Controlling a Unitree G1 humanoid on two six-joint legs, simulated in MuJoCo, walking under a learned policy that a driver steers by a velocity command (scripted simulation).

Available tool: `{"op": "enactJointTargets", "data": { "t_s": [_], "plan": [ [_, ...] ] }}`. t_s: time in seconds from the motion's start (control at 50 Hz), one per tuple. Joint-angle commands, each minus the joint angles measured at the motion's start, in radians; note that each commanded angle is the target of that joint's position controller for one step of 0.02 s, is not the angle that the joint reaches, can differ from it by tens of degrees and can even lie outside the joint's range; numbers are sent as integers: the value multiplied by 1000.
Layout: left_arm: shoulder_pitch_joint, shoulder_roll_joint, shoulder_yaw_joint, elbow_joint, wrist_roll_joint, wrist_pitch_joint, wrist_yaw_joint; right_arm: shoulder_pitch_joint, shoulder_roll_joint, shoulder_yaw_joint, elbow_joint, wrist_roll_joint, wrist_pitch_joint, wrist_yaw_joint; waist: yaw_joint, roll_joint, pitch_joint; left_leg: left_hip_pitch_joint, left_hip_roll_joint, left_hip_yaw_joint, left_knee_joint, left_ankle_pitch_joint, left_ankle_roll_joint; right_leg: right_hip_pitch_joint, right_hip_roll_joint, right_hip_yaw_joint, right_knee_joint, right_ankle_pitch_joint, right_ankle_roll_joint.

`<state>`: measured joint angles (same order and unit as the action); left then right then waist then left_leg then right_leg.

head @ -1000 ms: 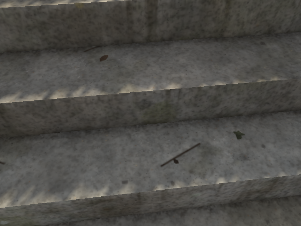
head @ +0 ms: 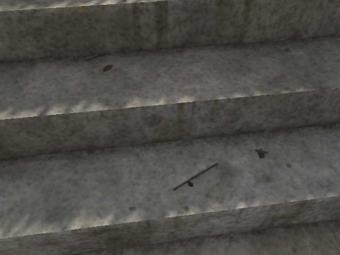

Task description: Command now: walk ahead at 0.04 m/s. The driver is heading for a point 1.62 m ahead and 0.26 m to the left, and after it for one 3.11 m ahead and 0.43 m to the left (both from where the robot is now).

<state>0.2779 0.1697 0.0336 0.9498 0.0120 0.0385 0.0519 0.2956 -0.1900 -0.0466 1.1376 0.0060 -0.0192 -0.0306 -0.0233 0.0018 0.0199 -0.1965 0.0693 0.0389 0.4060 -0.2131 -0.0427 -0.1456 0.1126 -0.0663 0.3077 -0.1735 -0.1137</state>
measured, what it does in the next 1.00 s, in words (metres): climbs: left foot 0.18 m higher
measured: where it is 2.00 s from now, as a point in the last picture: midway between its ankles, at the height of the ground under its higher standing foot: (96, 79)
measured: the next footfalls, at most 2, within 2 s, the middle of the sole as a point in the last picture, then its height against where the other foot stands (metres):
left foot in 0.58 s outside the picture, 0.18 m higher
right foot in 1.18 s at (147, 182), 0.19 m higher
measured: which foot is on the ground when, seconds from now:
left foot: down 0.00-0.12, up 0.14-0.56, down 0.58-1.00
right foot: down 0.00-0.60, up 0.62-1.00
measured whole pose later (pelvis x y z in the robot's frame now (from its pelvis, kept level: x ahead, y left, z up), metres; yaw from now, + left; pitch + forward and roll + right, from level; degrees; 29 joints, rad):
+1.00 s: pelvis +0.33 +0.18 +0.18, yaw +1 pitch +5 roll -2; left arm 0.09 0.13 -0.06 0.84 0.00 -0.03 -0.07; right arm 0.52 -0.10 0.07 1.18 -0.17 -0.08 0.08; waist -0.02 -0.01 -0.10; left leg -0.20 -0.03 0.12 0.43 -0.32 0.09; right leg -1.50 0.03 0.09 2.18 0.05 -0.26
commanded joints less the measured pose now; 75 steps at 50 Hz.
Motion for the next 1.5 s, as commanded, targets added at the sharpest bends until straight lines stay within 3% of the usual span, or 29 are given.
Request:
{"op": "enactJointTargets", "data": {
  "t_s": [0.02,0.04,0.1,0.24,0.34,0.46,0.5,0.54,0.58,0.6,0.62,0.64,0.68,0.7,0.74,0.8,0.92,1.0,1.08,1.1,1.18,1.2,1.22,1.24,1.26,1.28,1.36,1.42,1.5],
  "plan": [
    [49,83,15,-35,2,-6,4,83,-92,-13,-4,1,-2,-4,1,-5,6,-67,55,-65,-63,-45,30,50,-192,185,-71,119,66],
    [113,7,-23,-12,33,-36,-4,94,34,32,12,-29,16,-10,36,18,-12,-38,34,-64,-94,-99,51,55,-240,217,-155,-77,64],
    [-18,161,23,-43,-15,-41,-6,24,-141,-14,-49,5,11,-25,-2,-89,126,-101,5,-13,22,-161,76,-51,-200,252,-147,-332,18],
    [241,210,55,2,-11,-57,15,3,-89,-32,-85,44,-42,5,85,-64,78,-725,15,-67,1152,-360,58,220,-498,561,-210,-342,-265],
    [283,69,-7,135,-9,-67,-35,-106,44,29,-229,57,-86,28,64,12,74,-1255,39,-108,1913,-378,71,364,-421,333,-115,-20,-156],
    [137,138,-25,122,-39,-66,-20,-314,84,128,-506,17,-71,24,-4,-32,178,-1235,100,-47,1612,-247,29,-135,-347,130,-215,-166,-64],
    [113,177,-15,89,-43,-63,8,-438,108,170,-615,-33,-79,28,-17,-21,69,-719,111,57,1210,-100,72,-423,-335,103,-447,3,-94],
    [197,239,-13,100,-55,-95,-9,-224,-33,101,-566,9,-95,21,-115,-165,-231,-75,-103,218,1102,-170,121,-319,-296,7,-225,1331,-114],
    [148,353,21,115,-40,-75,-28,81,-183,30,-471,-20,-74,27,-267,-300,-373,-106,-121,49,702,-299,162,167,-355,42,202,1744,-53],
    [77,296,12,67,-32,-81,-26,256,-305,-9,-385,-53,-61,37,-289,-68,-351,9,3,-346,424,-227,232,33,-307,108,549,1314,-26],
    [132,80,-19,31,6,-109,-65,384,-381,-23,-267,-64,-38,29,-187,528,-456,209,238,-1005,-93,-259,366,-321,15,245,962,27,-3],
    [160,46,-8,57,-12,-146,-112,330,-250,3,-274,-86,-41,18,-149,296,-448,161,322,-1222,-181,-447,343,-451,55,485,1413,-30,-14],
    [-169,-15,-35,-133,-34,-146,-134,178,-60,44,-176,-15,-33,46,-67,85,9,-146,255,-846,-91,-678,245,-824,-34,288,1665,-7,-65],
    [-128,33,-30,-90,3,-142,-111,-2,-87,39,-227,-47,-51,67,-45,99,250,-403,135,-479,73,-498,283,-956,-5,390,1705,174,-150],
    [12,-42,-50,-101,7,-94,-132,-99,75,87,-157,-102,-34,91,92,13,86,-459,127,-388,-34,-320,230,-961,-17,397,1851,248,-248],
    [12,50,-31,-128,-15,-94,-167,-157,-4,74,-141,-132,-85,87,177,36,-58,-466,29,-33,-109,-125,85,-906,-52,215,1657,394,-217],
    [-280,-1,-87,-184,-14,-98,-121,340,-14,96,48,-168,-55,97,-17,25,-21,185,173,-224,-109,-118,207,-1613,-69,268,1950,138,-201],
    [-400,37,-89,-236,-7,-61,-109,308,-1,109,37,-183,-74,120,-8,32,-48,66,149,-128,-230,-90,198,-1515,-145,104,1731,269,-162],
    [-639,-11,-106,-312,23,3,-113,480,-1,116,114,-140,-67,152,-63,95,-40,136,206,-133,-350,314,223,-1409,-212,-72,1490,82,-145],
    [-545,-9,-102,-299,35,13,-137,286,-26,113,53,-101,-76,163,80,153,-59,-68,161,4,-321,833,234,-1061,-173,-164,1354,23,-165],
    [-406,50,-84,-304,36,31,-157,298,-260,51,43,-26,-111,168,165,273,-182,345,260,-16,-79,1961,307,-762,5,-173,815,-253,-37],
    [-302,61,-76,-266,31,19,-140,266,-291,25,41,-38,-100,170,192,271,-235,392,254,-10,53,2092,281,-669,16,-137,705,-229,-49],
    [12,113,-64,-128,14,33,-122,341,-225,31,29,-140,-97,192,211,98,-502,40,225,-98,310,2105,234,-107,-73,141,767,116,-174],
    [286,175,-37,-29,21,42,-108,277,-166,34,-7,-137,-85,219,307,-88,-569,-307,82,-163,596,1397,214,218,-212,542,404,18,-276],
    [395,207,-14,-5,81,40,-115,208,-112,7,18,-64,-58,234,346,-283,-390,-556,-175,-244,1346,407,188,41,-368,962,112,-15,-411],
    [338,198,-7,54,71,-8,-108,134,-69,9,-14,-21,-51,211,257,-90,-190,-847,-170,-384,1686,403,251,-51,-365,938,85,-320,-280],
    [-51,-110,-82,155,45,-110,-133,-23,35,60,-195,-67,-31,110,-44,102,-105,-1014,-91,-287,1680,230,371,-261,-264,302,105,-12,-130],
    [-90,-48,-62,114,86,-142,-124,-129,49,84,-265,-31,-13,107,-76,-85,-49,-1002,-62,-93,1865,-110,328,-409,-232,109,-62,-49,-114],
    [181,16,-61,196,134,-150,-121,-441,-20,114,-434,-21,-6,72,11,29,-110,-1154,39,-77,1448,-10,336,-219,-256,127,-84,-90,-48]
  ]
}}
Velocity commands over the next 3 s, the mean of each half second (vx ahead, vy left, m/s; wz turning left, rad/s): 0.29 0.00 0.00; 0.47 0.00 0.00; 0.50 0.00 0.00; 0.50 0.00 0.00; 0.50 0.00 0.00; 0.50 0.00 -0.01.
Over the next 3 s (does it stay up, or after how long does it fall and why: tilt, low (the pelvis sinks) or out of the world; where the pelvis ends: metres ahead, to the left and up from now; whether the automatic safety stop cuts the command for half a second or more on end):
stays up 1.38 0.34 0.90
